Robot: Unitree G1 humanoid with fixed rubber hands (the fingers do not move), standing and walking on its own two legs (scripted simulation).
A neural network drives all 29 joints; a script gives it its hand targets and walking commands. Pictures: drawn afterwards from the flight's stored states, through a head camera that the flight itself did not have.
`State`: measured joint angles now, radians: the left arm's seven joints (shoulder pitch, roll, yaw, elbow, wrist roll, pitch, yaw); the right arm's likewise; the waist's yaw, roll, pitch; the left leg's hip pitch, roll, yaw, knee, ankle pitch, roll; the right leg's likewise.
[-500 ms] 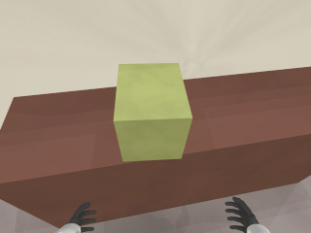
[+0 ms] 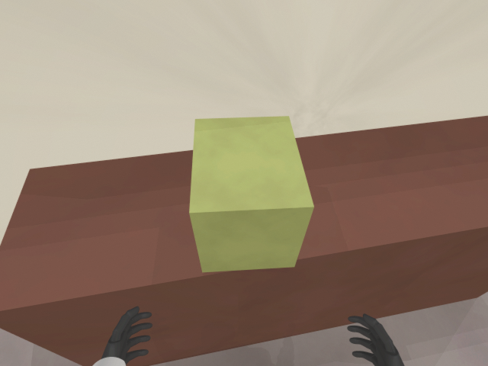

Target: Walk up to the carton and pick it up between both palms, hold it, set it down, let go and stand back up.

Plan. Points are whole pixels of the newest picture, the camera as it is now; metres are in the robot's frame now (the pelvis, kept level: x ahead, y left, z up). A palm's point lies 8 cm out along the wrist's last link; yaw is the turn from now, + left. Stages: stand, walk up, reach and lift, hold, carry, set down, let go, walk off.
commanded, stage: reach and lift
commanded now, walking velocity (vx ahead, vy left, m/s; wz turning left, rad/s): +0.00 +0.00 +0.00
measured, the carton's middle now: (245, 194) +0.43 +0.02 +0.01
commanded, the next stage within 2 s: none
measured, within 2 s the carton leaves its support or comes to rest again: neither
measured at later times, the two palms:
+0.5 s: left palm (114, 362) +0.13 +0.21 -0.04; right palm (390, 364) +0.14 -0.20 -0.04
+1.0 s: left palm (118, 323) +0.18 +0.21 +0.00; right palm (379, 314) +0.20 -0.19 +0.00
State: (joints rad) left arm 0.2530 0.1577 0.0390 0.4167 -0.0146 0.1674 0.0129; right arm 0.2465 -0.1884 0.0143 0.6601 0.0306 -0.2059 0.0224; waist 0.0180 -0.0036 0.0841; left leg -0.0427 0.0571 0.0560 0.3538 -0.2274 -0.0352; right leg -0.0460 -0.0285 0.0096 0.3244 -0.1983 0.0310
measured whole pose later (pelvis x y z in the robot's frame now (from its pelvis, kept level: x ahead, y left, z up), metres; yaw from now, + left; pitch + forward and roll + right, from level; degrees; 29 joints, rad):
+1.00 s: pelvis +0.00 -0.01 +0.00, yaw +1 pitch -4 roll +0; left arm 0.29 0.19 -0.06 0.19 -0.16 -0.13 0.08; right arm 0.27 -0.12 0.03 0.27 0.15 -0.23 -0.03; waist 0.04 -0.02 0.06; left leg -0.06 0.06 0.05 0.35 -0.22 -0.04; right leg -0.06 -0.03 0.00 0.34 -0.20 0.02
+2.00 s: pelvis -0.01 -0.01 +0.00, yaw -1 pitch -1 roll +0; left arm -0.39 0.21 0.18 0.06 -0.14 0.58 0.04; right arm -0.43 -0.27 0.06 0.27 0.35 0.24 -0.17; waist 0.01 -0.03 0.08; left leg -0.13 0.08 0.06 0.32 -0.18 -0.05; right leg -0.15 -0.01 0.01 0.31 -0.16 0.02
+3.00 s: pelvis -0.01 -0.01 +0.00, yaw +2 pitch +9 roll -2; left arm -0.72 0.20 0.09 0.92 -0.12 0.03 0.07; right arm -0.75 -0.18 -0.03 1.01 0.22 -0.06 -0.11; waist 0.03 -0.01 -0.05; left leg -0.40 0.08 -0.01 0.44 -0.20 -0.05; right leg -0.35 -0.01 -0.04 0.34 -0.15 0.02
